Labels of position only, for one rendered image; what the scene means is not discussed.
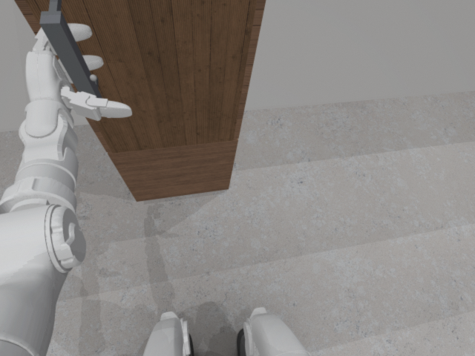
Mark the left robot upper arm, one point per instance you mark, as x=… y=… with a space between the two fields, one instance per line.
x=38 y=247

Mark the left robot hand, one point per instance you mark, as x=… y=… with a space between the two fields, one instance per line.
x=46 y=78

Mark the robot left thigh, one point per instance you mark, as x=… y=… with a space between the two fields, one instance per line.
x=169 y=337

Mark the robot left forearm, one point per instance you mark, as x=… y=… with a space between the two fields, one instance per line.
x=48 y=171

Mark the handle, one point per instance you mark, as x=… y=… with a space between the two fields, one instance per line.
x=60 y=36

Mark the robot right shin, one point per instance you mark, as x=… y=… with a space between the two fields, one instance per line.
x=255 y=311

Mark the cupboard door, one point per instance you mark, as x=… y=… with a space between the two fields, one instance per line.
x=178 y=64

